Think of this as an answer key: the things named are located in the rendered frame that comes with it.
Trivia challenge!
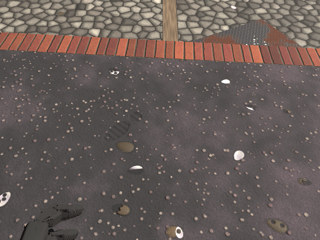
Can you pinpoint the left robot hand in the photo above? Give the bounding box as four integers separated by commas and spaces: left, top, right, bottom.
20, 203, 84, 240

